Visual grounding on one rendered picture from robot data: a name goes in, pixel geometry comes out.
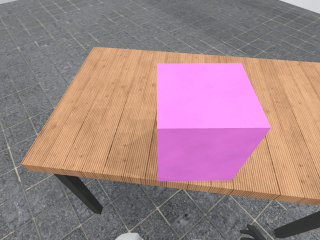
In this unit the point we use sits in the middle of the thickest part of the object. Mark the table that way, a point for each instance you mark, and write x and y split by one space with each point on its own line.
105 127

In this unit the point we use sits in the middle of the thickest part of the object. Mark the carton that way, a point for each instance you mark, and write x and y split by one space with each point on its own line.
209 121

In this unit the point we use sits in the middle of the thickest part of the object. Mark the robot right hand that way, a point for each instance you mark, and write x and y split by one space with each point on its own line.
253 231

